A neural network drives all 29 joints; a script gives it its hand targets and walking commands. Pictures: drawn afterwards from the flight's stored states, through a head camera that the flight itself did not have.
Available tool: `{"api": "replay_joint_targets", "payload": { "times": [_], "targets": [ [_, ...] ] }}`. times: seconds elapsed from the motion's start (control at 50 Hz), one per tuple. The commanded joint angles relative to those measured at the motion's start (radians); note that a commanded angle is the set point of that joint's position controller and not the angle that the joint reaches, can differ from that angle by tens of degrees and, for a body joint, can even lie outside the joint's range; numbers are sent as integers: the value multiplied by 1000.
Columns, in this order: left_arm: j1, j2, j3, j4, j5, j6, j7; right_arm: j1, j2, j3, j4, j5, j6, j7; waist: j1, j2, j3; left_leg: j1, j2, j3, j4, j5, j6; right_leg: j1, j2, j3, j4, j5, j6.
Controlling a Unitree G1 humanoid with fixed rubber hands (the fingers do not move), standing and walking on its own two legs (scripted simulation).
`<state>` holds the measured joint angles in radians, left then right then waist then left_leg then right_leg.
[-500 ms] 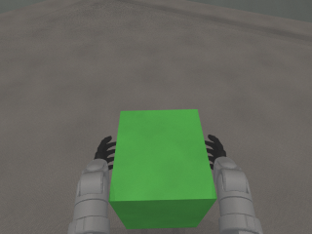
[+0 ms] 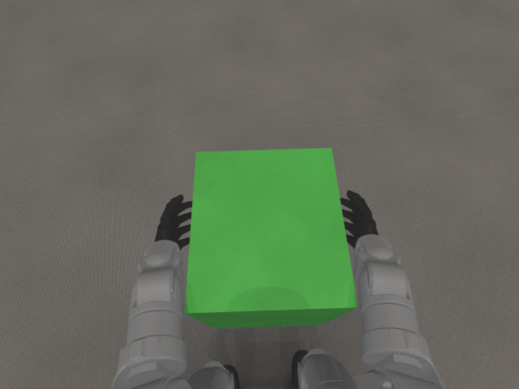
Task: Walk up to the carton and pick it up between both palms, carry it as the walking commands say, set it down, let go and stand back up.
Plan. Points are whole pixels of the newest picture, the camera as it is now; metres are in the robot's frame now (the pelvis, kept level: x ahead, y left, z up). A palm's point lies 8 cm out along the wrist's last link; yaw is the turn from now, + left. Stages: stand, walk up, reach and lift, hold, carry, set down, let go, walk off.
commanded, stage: set down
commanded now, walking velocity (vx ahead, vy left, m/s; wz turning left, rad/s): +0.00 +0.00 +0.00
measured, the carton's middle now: (266, 249) +0.35 -0.02 -0.11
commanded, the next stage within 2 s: none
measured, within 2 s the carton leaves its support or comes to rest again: neither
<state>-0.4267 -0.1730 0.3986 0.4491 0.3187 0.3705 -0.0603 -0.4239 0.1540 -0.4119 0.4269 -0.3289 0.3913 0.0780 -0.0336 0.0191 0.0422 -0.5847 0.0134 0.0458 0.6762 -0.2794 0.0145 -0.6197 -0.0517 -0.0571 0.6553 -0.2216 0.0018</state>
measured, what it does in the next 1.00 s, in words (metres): lowers itself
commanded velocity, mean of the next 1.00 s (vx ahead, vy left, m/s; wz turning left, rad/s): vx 0.00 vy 0.00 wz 0.00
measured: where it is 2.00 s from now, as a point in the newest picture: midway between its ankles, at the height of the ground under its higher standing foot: outside the picture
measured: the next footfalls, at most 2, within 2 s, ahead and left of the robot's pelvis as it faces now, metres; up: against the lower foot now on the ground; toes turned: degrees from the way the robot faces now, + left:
none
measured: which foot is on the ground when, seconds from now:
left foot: down 0.00-1.00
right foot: down 0.00-1.00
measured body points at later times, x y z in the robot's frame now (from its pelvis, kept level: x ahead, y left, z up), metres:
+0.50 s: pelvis -0.03 -0.01 -0.07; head +0.17 -0.02 +0.34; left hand +0.39 +0.13 -0.13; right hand +0.37 -0.18 -0.13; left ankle +0.03 +0.11 -0.72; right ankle +0.06 -0.13 -0.72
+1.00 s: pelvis -0.04 +0.00 -0.15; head +0.20 -0.01 +0.24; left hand +0.42 +0.13 -0.22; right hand +0.40 -0.18 -0.22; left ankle +0.03 +0.11 -0.72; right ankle +0.05 -0.13 -0.72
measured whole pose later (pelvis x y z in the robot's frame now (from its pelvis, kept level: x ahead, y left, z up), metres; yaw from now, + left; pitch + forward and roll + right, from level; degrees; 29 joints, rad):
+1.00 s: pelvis -0.04 +0.00 -0.15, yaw +0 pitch +41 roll -1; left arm -0.79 -0.09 0.45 0.52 0.26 0.37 -0.04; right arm -0.76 0.10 -0.52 0.46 -0.28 0.38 0.05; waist -0.03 0.03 -0.21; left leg -1.63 0.01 0.01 1.36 -0.45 0.01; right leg -1.66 -0.04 -0.02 1.32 -0.38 0.00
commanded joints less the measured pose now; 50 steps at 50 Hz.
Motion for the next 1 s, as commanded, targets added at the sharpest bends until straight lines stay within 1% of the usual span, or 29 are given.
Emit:
{"api": "replay_joint_targets", "payload": {
  "times": [0.0, 0.2, 0.38, 0.54, 0.64, 0.82, 0.92, 0.94, 0.98],
  "targets": [
    [-475, -814, -506, 63, -128, -45, -211, -483, 818, 508, 51, 131, -47, 197, 0, -18, -545, 46, -126, -121, -37, 202, 16, 256, 147, 101, 28, 242, -23],
    [-580, -833, -519, 73, -138, -71, -245, -564, 868, 508, 55, 134, -68, 208, -11, -13, -718, -161, -140, -102, 97, 169, 16, 106, 152, 91, 158, 229, -18],
    [-700, -845, -512, 92, -151, -48, -269, -680, 896, 516, 63, 156, -41, 223, -1, -12, -820, -331, -154, -76, 224, 64, 20, -44, 166, 80, 274, 129, -13],
    [-782, -854, -499, 120, -167, -26, -279, -764, 904, 511, 76, 170, -18, 225, 0, -12, -912, -457, -164, -60, 330, 51, 17, -155, 179, 72, 369, 112, -10],
    [-812, -858, -497, 131, -173, -22, -275, -807, 899, 511, 79, 177, -14, 227, 2, -10, -975, -522, -167, -57, 389, 65, 9, -229, 186, 63, 427, 118, -8],
    [-863, -860, -527, 122, -198, -21, -252, -856, 878, 510, 92, 195, -17, 230, -7, 7, -1075, -601, -167, -54, 490, 94, -12, -381, 196, 42, 527, 118, -2],
    [-899, -850, -535, 124, -210, -21, -235, -890, 860, 503, 107, 206, -18, 228, -11, 16, -1104, -637, -168, -50, 540, 85, -19, -466, 200, 33, 577, 96, 4],
    [-911, -852, -531, 136, -217, -21, -230, -920, 841, 493, 112, 208, -18, 228, -16, 23, -1098, -647, -165, -54, 542, 41, -19, -495, 197, 27, 588, 59, 4],
    [-928, -845, -531, 140, -213, -18, -220, -920, 841, 489, 128, 207, -14, 229, -20, 17, -1093, -642, -167, -50, 563, 58, -24, -535, 200, 24, 596, 54, 5]
  ]
}}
